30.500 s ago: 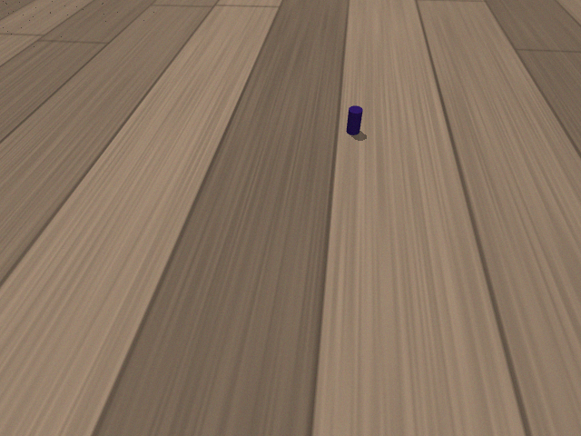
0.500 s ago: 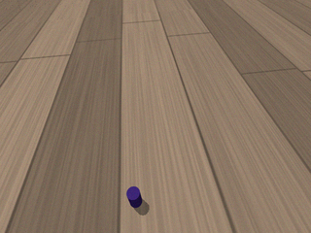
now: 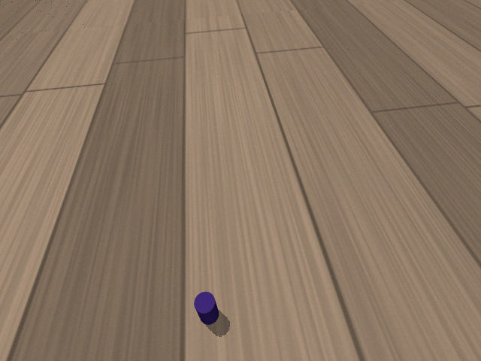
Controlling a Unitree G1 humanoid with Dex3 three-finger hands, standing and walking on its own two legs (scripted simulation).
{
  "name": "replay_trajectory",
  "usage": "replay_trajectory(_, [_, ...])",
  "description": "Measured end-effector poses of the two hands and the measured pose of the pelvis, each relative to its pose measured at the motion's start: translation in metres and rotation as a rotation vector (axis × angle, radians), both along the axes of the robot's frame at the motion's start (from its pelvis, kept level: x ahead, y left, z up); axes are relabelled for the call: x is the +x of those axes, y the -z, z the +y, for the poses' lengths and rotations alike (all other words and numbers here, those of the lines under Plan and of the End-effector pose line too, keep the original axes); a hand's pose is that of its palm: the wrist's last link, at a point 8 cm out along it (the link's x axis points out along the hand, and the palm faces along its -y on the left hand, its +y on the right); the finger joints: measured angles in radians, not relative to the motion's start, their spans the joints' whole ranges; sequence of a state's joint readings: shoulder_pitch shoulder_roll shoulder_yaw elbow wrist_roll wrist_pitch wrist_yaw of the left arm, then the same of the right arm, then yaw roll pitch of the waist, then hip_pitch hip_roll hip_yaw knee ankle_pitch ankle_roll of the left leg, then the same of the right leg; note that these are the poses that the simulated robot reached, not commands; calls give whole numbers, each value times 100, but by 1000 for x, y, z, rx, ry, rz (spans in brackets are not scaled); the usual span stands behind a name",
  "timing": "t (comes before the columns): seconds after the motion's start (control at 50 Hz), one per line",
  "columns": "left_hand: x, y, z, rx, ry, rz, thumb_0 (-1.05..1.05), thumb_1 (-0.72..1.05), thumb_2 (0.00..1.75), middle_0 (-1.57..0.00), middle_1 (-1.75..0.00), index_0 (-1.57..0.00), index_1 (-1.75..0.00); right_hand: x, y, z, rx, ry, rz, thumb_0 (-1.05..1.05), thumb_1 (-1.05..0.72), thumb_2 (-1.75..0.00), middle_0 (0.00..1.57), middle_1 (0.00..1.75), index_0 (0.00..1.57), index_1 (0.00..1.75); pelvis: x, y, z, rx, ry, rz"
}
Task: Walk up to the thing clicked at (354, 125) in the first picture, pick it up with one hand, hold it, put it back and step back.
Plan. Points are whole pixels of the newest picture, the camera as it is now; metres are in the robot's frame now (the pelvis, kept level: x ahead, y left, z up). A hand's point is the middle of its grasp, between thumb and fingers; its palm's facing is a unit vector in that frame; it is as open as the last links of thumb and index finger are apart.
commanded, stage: stand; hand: left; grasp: from the side
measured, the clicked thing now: (207, 308) +0.43 +0.19 -0.71
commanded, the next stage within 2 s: step back in 0.40 s
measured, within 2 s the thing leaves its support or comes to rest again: neither
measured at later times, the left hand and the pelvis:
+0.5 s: hand out of the picture +0.07 +0.26 -0.16, palm faces +0.02 -0.93 -0.36, open 7.3 cm; pelvis -0.01 +0.00 -0.01, yaw +0 degrees
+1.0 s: hand out of the picture +0.03 +0.31 -0.18, palm faces -0.08 -0.93 -0.35, open 7.3 cm; pelvis -0.10 +0.06 -0.02, yaw -3 degrees
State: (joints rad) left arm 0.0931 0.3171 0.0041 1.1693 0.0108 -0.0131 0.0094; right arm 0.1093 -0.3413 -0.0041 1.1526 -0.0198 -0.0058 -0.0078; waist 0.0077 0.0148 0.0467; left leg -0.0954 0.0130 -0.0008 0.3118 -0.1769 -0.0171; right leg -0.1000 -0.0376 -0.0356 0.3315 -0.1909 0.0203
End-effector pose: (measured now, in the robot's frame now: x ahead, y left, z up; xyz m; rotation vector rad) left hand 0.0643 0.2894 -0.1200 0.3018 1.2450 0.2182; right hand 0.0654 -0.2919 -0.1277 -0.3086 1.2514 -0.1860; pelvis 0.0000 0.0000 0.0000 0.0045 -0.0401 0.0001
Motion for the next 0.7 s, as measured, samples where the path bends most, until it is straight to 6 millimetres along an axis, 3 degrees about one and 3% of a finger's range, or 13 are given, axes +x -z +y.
replay_trajectory(0.18, [9, -2, 0, 2, 3, -20, 0, 91, 90, -21, -30, -21, -30, 7, -3, -3, -5, 0, -18, 1, -90, -90, 20, 30, 20, 30, 2, 0, -1, 0, 1, -1])
replay_trajectory(0.44, [3, 0, 3, 1, -11, -12, 0, 90, 90, -21, -30, -21, -30, 0, -1, -5, -1, 11, -2, 1, -90, -90, 20, 30, 21, 30, -2, 1, -2, -2, 4, 4])
replay_trajectory(0.58, [-3, 6, 24, 36, -1, -22, 0, 90, 90, -21, -30, -21, -30, -10, 3, -10, -37, 13, 3, 1, -90, -90, 20, 30, 21, 30, -29, 11, 9, -14, 6, 9])
replay_trajectory(0.7, [4, 22, 57, 39, 38, -63, 1, 90, 90, -21, -30, -21, -30, -41, 1, 3, -93, 20, 22, 1, -91, -90, 20, 30, 20, 30, -46, 26, 37, -23, -2, 27])
